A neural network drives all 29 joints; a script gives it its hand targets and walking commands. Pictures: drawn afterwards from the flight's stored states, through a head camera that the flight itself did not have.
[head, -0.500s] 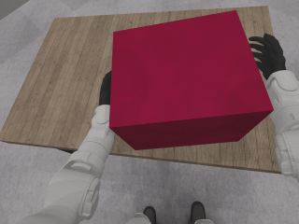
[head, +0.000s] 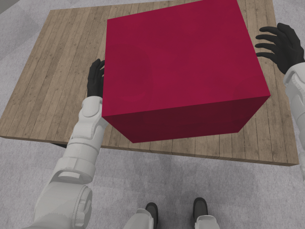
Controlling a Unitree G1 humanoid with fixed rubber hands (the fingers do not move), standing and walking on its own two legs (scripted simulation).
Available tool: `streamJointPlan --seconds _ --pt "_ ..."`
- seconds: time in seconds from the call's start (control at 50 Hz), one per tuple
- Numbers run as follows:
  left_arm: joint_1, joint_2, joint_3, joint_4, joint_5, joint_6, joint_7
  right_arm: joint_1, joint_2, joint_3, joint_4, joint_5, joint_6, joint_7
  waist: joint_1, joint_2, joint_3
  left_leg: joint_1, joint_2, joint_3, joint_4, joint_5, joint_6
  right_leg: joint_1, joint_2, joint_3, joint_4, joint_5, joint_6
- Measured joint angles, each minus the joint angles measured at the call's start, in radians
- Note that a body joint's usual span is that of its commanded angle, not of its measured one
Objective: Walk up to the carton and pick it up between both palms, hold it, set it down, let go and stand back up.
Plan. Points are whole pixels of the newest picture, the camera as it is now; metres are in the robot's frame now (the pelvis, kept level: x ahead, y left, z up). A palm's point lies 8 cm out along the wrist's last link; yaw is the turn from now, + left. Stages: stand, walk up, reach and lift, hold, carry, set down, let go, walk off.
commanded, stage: set down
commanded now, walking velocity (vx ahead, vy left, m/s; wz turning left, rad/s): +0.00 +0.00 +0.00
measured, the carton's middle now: (176, 79) +0.49 +0.02 +0.01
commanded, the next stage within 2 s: none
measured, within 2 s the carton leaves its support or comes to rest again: neither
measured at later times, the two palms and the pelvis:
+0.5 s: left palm (72, 123) +0.35 +0.25 +0.05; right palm out of the picture +0.46 -0.24 +0.07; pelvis +0.00 -0.01 +0.02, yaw +2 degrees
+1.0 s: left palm (80, 106) +0.37 +0.22 +0.08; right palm out of the picture +0.44 -0.27 +0.09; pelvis +0.03 +0.00 +0.04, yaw +3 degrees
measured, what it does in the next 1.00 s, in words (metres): stands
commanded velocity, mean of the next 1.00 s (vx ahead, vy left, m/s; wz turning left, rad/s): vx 0.00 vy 0.00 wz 0.00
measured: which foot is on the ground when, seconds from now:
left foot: down 0.00-1.00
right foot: down 0.00-1.00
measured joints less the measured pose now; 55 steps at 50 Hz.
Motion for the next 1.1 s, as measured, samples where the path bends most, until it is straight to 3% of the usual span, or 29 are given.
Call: streamJointPlan --seconds 0.06,0.16,0.32,0.44,0.66,0.94,1.0,1.1 --pt "0.021 -0.006 0.022 -0.084 0.028 0.055 -0.005 0.032 -0.001 0.020 -0.059 0.017 0.007 0.004 -0.006 0.001 0.022 0.049 0.001 -0.002 -0.014 0.006 -0.002 0.052 0.002 0.001 -0.019 0.008 0.000" --pt "0.024 -0.006 0.024 -0.030 0.042 0.076 -0.006 0.061 0.036 -0.003 -0.005 -0.019 0.025 0.015 -0.025 -0.005 0.042 0.128 -0.002 -0.012 -0.020 0.005 -0.003 0.133 0.001 -0.005 -0.020 0.001 -0.003" --pt "0.101 0.035 -0.002 -0.002 0.019 0.081 0.006 0.148 0.054 -0.016 0.036 0.009 0.014 0.030 -0.056 -0.042 0.067 0.220 -0.010 -0.031 0.002 -0.016 -0.011 0.220 -0.004 -0.018 0.026 -0.039 -0.010" --pt "0.217 0.060 -0.005 -0.106 0.023 0.082 -0.001 0.254 0.045 -0.039 -0.027 0.043 -0.008 0.039 -0.074 -0.061 0.102 0.270 -0.008 -0.047 0.013 -0.028 -0.017 0.276 0.000 -0.029 0.035 -0.055 -0.015" --pt "0.413 0.035 -0.018 -0.288 0.046 0.079 0.005 0.437 0.073 -0.128 -0.140 0.005 -0.053 0.065 -0.119 -0.051 0.133 0.354 -0.018 -0.060 -0.039 -0.021 -0.015 0.366 -0.008 -0.036 -0.012 -0.057 -0.011" --pt "0.421 -0.020 0.012 -0.296 0.091 0.094 0.007 0.500 0.059 -0.130 -0.171 -0.012 -0.022 0.088 -0.163 -0.035 0.149 0.531 -0.039 -0.041 -0.180 0.004 -0.006 0.515 -0.026 -0.015 -0.095 -0.061 -0.004" --pt "0.403 -0.018 0.006 -0.293 0.091 0.112 0.016 0.486 0.047 -0.131 -0.173 -0.011 -0.001 0.093 -0.162 -0.033 0.136 0.543 -0.038 -0.037 -0.201 0.008 -0.005 0.527 -0.023 -0.011 -0.117 -0.056 -0.004" --pt "0.436 -0.057 0.032 -0.343 0.156 0.114 -0.013 0.519 0.029 -0.124 -0.170 -0.014 -0.027 0.092 -0.158 -0.035 0.179 0.619 -0.038 -0.036 -0.255 0.021 -0.003 0.602 -0.023 -0.008 -0.169 -0.044 -0.002"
